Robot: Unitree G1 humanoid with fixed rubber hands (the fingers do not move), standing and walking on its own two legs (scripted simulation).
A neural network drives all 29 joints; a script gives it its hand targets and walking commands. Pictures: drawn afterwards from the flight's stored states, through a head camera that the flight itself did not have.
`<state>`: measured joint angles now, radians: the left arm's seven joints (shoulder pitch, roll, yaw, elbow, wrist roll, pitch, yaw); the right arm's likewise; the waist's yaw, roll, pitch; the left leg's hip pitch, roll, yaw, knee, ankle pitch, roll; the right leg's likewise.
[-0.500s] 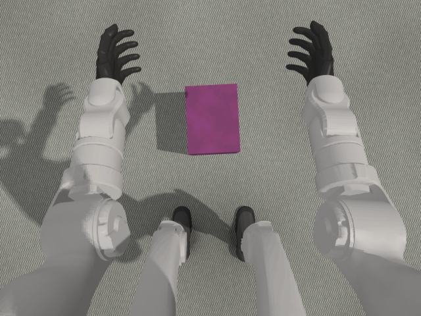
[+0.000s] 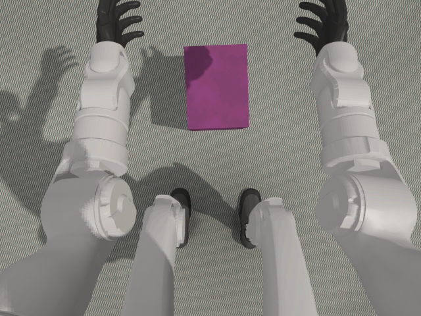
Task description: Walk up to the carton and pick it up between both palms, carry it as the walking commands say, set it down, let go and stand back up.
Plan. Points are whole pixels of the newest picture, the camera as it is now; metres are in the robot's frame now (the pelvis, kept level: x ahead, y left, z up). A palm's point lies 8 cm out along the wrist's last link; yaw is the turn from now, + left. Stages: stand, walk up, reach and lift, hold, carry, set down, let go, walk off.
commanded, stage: reach and lift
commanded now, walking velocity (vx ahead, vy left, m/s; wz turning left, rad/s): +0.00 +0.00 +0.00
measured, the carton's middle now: (216, 92) +0.53 +0.01 -0.50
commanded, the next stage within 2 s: none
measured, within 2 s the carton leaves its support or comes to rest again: neither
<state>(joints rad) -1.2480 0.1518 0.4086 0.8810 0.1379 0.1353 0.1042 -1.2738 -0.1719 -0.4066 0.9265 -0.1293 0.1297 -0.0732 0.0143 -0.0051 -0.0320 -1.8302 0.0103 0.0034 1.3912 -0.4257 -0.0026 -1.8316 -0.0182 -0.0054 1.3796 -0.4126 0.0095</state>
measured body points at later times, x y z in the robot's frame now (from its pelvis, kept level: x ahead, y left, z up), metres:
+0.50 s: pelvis -0.02 -0.01 -0.13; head +0.34 -0.01 +0.12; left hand +0.54 +0.17 -0.29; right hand +0.56 -0.16 -0.29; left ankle +0.07 +0.12 -0.55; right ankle +0.08 -0.12 -0.55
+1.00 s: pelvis -0.04 -0.01 -0.22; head +0.35 -0.01 -0.02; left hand +0.53 +0.16 -0.42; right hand +0.54 -0.16 -0.42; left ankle +0.07 +0.12 -0.55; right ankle +0.08 -0.12 -0.55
